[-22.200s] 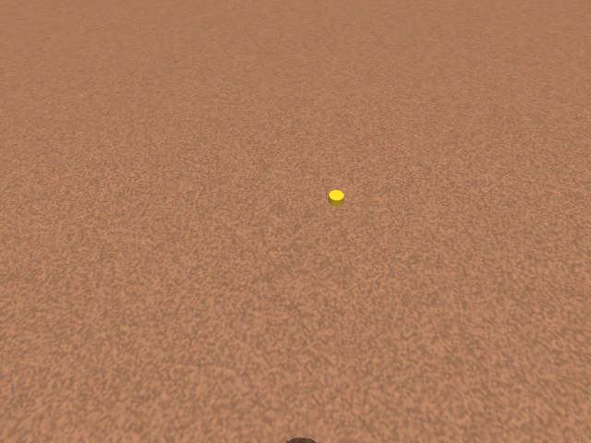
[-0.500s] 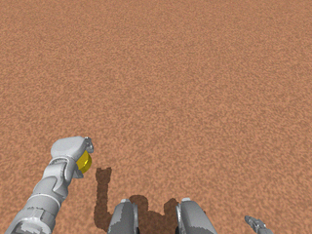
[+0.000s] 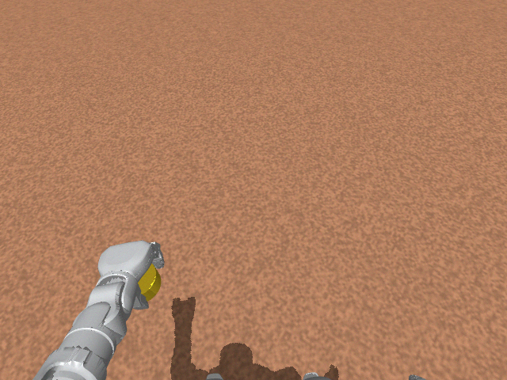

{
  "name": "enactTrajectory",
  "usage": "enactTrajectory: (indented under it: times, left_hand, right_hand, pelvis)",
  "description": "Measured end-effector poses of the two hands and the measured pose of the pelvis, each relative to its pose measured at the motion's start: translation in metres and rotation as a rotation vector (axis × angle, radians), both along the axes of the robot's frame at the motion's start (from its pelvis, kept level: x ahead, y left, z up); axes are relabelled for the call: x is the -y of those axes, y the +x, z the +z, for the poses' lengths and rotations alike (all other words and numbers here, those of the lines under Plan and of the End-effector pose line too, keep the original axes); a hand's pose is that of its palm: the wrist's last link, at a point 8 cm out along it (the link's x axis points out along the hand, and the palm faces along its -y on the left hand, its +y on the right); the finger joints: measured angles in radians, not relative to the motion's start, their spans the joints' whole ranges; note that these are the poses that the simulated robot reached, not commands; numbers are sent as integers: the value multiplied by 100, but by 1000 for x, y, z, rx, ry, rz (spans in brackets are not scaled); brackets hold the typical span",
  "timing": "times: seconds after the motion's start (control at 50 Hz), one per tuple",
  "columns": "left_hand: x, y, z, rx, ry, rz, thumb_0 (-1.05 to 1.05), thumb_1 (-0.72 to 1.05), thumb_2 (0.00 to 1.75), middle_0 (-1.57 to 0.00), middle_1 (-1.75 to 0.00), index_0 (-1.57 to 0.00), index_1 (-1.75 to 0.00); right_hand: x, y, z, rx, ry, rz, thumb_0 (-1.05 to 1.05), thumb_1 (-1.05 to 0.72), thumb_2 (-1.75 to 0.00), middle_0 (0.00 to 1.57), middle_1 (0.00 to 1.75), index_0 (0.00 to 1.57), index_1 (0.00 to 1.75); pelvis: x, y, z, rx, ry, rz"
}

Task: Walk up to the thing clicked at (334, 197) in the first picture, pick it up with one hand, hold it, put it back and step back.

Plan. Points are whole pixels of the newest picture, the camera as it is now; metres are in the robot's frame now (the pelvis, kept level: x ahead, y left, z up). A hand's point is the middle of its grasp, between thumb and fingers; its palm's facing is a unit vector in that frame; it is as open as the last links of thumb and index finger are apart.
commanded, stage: lift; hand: left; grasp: from above
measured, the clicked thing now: (139, 281) +0.34 +0.23 -0.11
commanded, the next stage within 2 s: hold in 0.02 s
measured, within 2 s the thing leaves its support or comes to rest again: neither
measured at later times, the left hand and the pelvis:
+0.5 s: hand (125, 269) +0.33 +0.23 -0.03, palm faces -0.44 -0.06 -0.90, open 9.1 cm; pelvis +0.02 +0.00 +0.03, yaw +0 degrees
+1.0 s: hand (122, 276) +0.31 +0.22 +0.00, palm faces -0.44 -0.06 -0.89, open 9.0 cm; pelvis +0.01 +0.00 +0.04, yaw +0 degrees
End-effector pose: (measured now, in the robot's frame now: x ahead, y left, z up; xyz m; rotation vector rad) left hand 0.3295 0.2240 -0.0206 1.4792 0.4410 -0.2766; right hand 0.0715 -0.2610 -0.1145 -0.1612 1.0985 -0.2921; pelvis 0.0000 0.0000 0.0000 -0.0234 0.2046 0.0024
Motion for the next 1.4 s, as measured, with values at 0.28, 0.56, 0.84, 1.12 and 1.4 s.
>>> enactTrajectory:
  times: [0.28, 0.56, 0.84, 1.12, 1.4]
  left_hand:
    - [-3, 5, 31, -6, 13, -16, -3, 9, 41, -63, -66, -77, -62]
    - [-2, 4, 55, 5, 12, -34, -3, 10, 41, -62, -66, -77, -62]
    - [3, -9, 70, 0, 6, -45, -3, 9, 42, -63, -66, -77, -61]
    - [4, -24, 80, 3, 3, -55, -3, 10, 41, -63, -66, -77, -61]
    - [7, -32, 90, 13, -5, -60, -2, 11, 40, -62, -66, -76, -62]
  right_hand:
    - [-1, 30, 22, 46, 10, 7, 1, -90, -90, 20, 30, 20, 30]
    - [-4, 52, 35, 96, 27, 29, 1, -90, -90, 20, 30, 20, 30]
    - [-5, 61, 44, 134, 37, 48, 1, -91, -90, 20, 30, 20, 30]
    - [-7, 63, 52, 173, 42, 63, 1, -91, -90, 20, 30, 20, 30]
    - [-10, 67, 54, 194, 52, 76, 2, -91, -90, 20, 30, 20, 30]
  pelvis:
    - [-2, 16, 21, 51, 7, -2]
    - [-2, 21, 31, 96, 13, -6]
    - [0, 16, 38, 137, 17, -8]
    - [2, 5, 42, 172, 20, -9]
    - [3, 1, 44, 189, 22, -9]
